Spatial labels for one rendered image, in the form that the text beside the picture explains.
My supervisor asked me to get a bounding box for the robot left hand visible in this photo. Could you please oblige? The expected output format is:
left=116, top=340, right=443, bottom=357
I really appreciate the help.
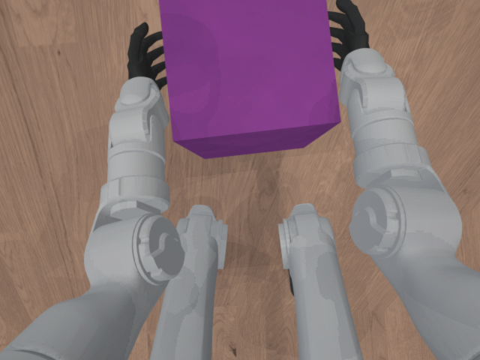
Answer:
left=127, top=22, right=167, bottom=90

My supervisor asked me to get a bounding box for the robot left forearm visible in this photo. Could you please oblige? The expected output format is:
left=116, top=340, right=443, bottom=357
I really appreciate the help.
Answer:
left=84, top=76, right=170, bottom=265

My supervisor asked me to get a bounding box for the carton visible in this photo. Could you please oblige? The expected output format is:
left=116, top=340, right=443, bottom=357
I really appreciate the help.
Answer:
left=159, top=0, right=341, bottom=159

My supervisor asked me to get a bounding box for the right robot foot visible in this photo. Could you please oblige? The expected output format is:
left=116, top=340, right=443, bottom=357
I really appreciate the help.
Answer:
left=288, top=269, right=294, bottom=296

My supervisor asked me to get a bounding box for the right robot upper arm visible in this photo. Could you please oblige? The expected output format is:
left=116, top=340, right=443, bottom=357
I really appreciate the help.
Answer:
left=349, top=184, right=480, bottom=360

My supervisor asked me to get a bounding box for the robot right hand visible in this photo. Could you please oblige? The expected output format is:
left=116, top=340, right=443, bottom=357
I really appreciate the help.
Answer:
left=328, top=0, right=370, bottom=71

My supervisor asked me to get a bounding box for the left robot upper arm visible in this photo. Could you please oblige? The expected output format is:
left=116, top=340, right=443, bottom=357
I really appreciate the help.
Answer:
left=0, top=213, right=185, bottom=360

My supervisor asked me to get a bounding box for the robot right forearm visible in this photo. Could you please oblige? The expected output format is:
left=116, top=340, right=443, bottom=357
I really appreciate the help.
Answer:
left=339, top=48, right=462, bottom=223

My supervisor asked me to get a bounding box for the right robot thigh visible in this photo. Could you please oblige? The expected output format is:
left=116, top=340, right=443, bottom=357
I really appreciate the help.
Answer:
left=278, top=212, right=364, bottom=360

